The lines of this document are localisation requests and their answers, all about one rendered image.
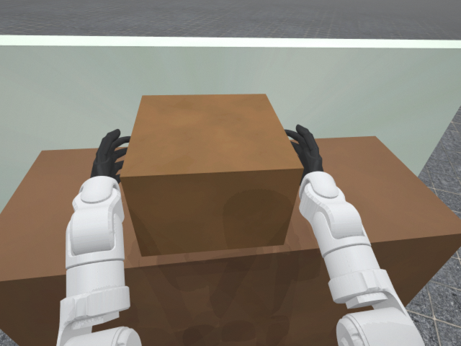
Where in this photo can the carton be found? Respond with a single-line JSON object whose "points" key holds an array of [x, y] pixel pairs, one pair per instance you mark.
{"points": [[208, 172]]}

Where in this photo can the robot left forearm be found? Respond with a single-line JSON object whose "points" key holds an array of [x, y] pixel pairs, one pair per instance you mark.
{"points": [[95, 277]]}

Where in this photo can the right robot upper arm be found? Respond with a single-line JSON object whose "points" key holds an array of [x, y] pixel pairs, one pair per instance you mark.
{"points": [[379, 327]]}

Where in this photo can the robot right forearm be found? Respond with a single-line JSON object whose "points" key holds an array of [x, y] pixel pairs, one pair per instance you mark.
{"points": [[355, 276]]}

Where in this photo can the robot left hand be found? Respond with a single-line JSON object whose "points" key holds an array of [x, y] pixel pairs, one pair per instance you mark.
{"points": [[106, 156]]}

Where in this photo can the left robot upper arm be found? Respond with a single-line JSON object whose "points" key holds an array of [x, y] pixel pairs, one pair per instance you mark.
{"points": [[119, 336]]}

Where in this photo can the robot right hand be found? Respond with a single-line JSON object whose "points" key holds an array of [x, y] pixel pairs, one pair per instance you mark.
{"points": [[307, 150]]}

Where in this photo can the pedestal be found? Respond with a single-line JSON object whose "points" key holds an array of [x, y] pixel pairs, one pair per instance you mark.
{"points": [[259, 296]]}

